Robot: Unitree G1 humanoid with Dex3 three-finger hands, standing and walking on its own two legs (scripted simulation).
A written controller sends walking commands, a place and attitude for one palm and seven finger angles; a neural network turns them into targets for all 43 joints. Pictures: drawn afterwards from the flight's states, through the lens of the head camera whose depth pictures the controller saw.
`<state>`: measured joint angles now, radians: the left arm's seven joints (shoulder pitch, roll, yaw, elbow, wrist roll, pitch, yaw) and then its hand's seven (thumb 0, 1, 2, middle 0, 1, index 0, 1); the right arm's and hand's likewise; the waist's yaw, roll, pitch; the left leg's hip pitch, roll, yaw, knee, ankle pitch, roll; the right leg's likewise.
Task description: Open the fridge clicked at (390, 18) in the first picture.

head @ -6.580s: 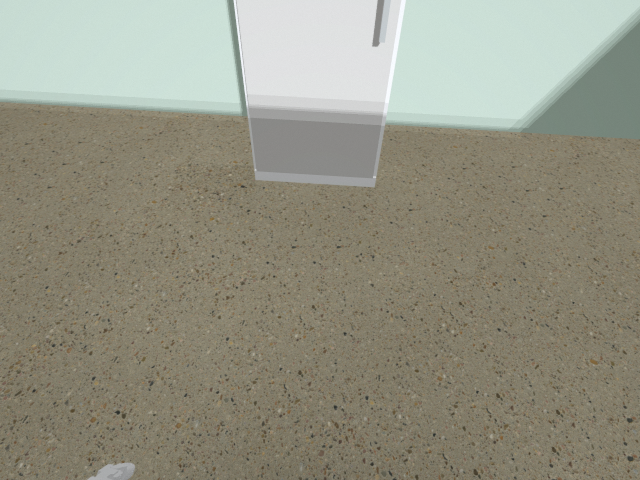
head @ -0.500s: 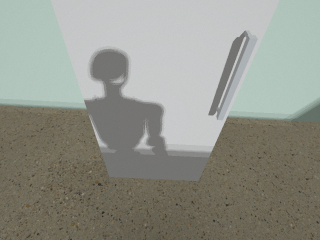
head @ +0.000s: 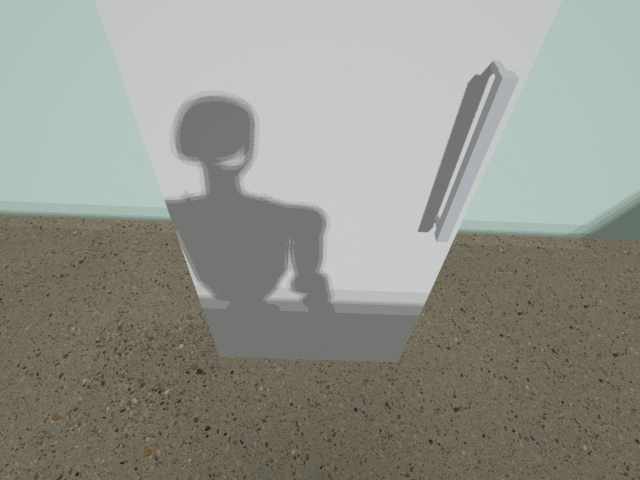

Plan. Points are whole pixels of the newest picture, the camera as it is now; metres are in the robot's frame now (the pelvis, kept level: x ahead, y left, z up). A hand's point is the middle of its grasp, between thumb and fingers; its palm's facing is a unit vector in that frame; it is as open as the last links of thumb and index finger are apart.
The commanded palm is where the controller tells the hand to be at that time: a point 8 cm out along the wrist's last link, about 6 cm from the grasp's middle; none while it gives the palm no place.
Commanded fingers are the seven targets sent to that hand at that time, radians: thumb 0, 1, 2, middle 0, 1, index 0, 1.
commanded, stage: shuffle to correct the standing spot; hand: right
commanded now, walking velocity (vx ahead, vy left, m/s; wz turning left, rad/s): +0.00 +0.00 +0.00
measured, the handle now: (465, 164) +0.56 -0.20 +0.11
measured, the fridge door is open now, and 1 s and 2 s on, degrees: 0 0 0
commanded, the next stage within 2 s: come to a stop and stand still in 0.46 s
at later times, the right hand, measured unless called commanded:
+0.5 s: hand out of the picture +0.02 -0.20 -0.19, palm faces +0.06 +0.99 -0.16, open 7.3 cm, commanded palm none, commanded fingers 0.00 -0.90 -0.90 0.20 0.30 0.20 0.30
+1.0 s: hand out of the picture +0.08 -0.24 -0.18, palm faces +0.05 +0.98 -0.18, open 7.3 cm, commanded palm none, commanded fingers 0.00 -0.90 -0.90 0.20 0.30 0.20 0.30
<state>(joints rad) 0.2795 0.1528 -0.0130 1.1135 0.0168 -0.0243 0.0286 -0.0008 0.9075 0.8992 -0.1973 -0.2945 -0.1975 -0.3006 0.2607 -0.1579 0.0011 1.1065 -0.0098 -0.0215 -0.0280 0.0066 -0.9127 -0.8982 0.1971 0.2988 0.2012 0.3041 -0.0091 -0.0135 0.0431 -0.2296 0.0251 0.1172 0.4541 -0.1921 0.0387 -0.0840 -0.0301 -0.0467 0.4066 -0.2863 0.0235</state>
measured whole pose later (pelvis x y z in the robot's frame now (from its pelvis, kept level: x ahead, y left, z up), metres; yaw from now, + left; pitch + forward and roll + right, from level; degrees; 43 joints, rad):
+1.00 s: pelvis +0.08 -0.07 -0.01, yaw -1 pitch +0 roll +0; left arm 0.21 0.15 0.03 1.06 0.01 -0.01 0.05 0.02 0.94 0.90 -0.20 -0.29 -0.20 -0.30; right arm 0.27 -0.15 -0.02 1.06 -0.02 0.01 -0.04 0.01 -0.92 -0.90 0.20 0.30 0.20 0.30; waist -0.01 0.02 0.08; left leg -0.20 0.05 0.06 0.53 -0.32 -0.02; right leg -0.24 -0.02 -0.12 0.52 -0.27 -0.03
